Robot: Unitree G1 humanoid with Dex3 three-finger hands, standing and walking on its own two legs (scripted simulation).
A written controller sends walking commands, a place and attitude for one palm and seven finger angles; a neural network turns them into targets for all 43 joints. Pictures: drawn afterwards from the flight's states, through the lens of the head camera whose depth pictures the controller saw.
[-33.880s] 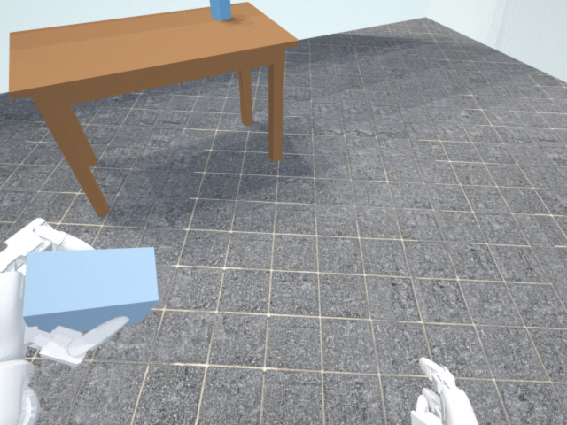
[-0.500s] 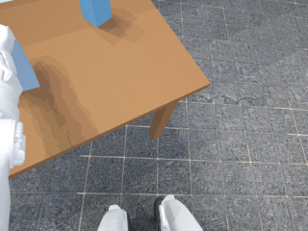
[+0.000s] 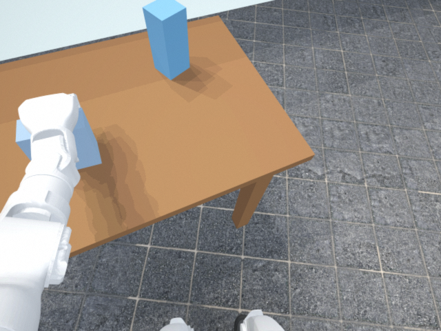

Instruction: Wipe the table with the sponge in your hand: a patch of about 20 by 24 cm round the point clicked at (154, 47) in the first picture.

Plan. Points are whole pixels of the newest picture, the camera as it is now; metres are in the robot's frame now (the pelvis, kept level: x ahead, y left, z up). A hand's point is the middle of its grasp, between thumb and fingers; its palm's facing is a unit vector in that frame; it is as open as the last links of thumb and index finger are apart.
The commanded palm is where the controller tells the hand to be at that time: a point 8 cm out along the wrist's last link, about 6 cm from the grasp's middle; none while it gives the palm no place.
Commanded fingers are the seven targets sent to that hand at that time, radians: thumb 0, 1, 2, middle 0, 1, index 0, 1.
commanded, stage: wipe back along the third lane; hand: left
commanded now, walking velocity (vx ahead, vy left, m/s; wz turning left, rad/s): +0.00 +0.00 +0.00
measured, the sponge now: (66, 149) +0.47 +0.30 -0.03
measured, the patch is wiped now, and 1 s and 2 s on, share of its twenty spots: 0.75 0.75 0.75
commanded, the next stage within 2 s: slide back across to the middle lane in 1.18 s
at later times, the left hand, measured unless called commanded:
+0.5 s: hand (66, 154) +0.43 +0.27 +0.01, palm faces -0.12 +0.01 -0.99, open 10.0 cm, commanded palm +0.40 +0.25 +0.04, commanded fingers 0.00 0.10 1.30 -1.20 -1.60 -1.20 -1.60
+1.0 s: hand (71, 177) +0.39 +0.26 +0.01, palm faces -0.07 +0.01 -1.00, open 10.0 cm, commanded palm +0.34 +0.24 +0.03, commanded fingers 0.00 0.10 1.30 -1.20 -1.60 -1.20 -1.60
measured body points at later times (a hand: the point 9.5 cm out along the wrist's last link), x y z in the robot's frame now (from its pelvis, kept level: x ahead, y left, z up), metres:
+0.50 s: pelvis +0.00 +0.00 +0.01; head +0.09 +0.00 +0.45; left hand +0.43 +0.27 +0.06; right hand +0.07 -0.27 -0.12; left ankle -0.05 +0.08 -0.70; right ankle +0.00 -0.12 -0.70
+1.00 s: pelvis +0.00 +0.00 +0.02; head +0.06 -0.01 +0.46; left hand +0.38 +0.25 +0.06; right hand +0.10 -0.26 -0.12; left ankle -0.05 +0.08 -0.70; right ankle +0.00 -0.12 -0.70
